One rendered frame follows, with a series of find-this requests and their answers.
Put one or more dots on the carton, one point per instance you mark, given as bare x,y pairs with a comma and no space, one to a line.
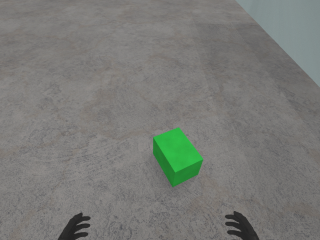
176,155

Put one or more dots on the robot right hand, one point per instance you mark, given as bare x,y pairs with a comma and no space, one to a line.
246,230

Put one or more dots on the robot left hand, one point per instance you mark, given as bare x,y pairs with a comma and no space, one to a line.
72,227

